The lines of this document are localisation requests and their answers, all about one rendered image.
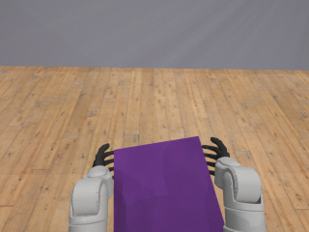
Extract right robot forearm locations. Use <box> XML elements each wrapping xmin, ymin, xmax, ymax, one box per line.
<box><xmin>214</xmin><ymin>157</ymin><xmax>267</xmax><ymax>232</ymax></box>

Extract right robot hand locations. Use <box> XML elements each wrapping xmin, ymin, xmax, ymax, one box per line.
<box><xmin>202</xmin><ymin>137</ymin><xmax>230</xmax><ymax>176</ymax></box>

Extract carton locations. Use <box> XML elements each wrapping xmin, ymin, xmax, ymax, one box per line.
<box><xmin>113</xmin><ymin>136</ymin><xmax>225</xmax><ymax>232</ymax></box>

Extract left robot forearm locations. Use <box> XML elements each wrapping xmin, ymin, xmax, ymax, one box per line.
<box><xmin>69</xmin><ymin>165</ymin><xmax>114</xmax><ymax>232</ymax></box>

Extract left robot hand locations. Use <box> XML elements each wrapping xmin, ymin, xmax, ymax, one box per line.
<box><xmin>92</xmin><ymin>143</ymin><xmax>114</xmax><ymax>179</ymax></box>

